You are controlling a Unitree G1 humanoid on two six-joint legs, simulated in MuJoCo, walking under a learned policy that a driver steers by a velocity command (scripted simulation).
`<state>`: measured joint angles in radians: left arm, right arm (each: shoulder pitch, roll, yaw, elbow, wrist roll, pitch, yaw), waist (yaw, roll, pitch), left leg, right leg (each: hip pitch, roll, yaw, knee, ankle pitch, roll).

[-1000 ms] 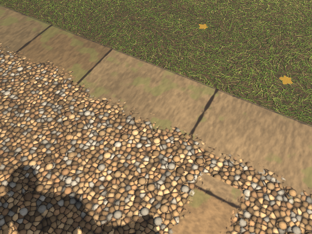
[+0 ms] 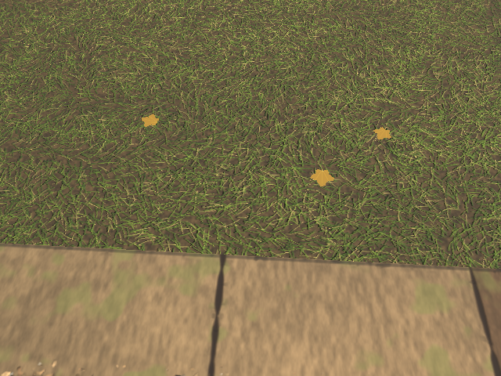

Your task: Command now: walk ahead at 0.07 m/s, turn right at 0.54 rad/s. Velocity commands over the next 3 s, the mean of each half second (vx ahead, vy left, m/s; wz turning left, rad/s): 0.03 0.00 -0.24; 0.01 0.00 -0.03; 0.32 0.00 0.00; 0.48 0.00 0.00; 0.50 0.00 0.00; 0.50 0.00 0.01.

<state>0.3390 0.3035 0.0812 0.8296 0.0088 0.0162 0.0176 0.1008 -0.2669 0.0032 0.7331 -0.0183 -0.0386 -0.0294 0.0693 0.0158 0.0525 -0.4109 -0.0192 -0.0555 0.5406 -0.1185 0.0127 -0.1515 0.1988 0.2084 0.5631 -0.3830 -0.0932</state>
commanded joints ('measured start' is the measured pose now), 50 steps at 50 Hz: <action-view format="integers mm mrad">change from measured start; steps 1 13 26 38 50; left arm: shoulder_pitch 65 -68 -170 -77 2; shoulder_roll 33 39 54 28 15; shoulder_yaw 6 -28 -72 -68 -70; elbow -108 -70 -19 118 221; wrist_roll -27 4 4 -3 0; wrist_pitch -19 61 -29 -28 -25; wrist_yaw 2 -21 7 11 19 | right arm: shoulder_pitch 165 109 194 207 220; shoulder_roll -255 -125 -71 -50 -26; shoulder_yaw -59 -40 -31 -25 -19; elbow -51 -21 79 237 338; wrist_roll -1 -11 -8 7 4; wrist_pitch -9 30 42 36 45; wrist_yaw -23 6 22 13 5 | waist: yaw -49 -63 -115 -82 -77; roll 234 166 -135 -3 -35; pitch -256 -122 -26 -4 -4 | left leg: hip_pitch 511 174 287 257 256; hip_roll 461 216 73 96 62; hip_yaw -449 -123 -5 -47 -24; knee -136 -260 -159 -202 -164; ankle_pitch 810 68 54 28 -153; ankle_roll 216 196 -3 0 22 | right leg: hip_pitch -273 -141 -127 -66 -73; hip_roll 22 -119 -305 -266 -248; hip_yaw -61 -168 -10 -50 -58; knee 480 247 -285 -280 -292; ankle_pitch -253 -104 205 171 -21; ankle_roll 62 111 17 19 8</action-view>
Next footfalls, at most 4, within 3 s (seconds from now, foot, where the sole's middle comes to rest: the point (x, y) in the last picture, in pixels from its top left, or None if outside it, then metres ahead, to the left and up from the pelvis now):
0.38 right None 0.02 -0.10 -0.76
1.70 right None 0.45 -0.08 -0.76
2.24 left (262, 290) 0.69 0.04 -0.76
2.90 right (335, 210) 1.11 -0.21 -0.93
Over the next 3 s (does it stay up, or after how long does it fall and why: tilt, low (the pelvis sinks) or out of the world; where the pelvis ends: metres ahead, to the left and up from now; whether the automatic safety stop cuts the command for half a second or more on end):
stays up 1.02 -0.12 -0.16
